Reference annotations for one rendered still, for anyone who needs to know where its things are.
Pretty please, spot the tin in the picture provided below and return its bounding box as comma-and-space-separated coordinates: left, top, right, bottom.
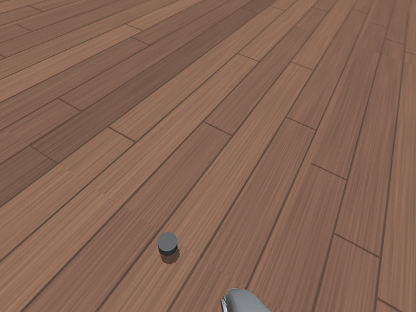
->
158, 232, 177, 256

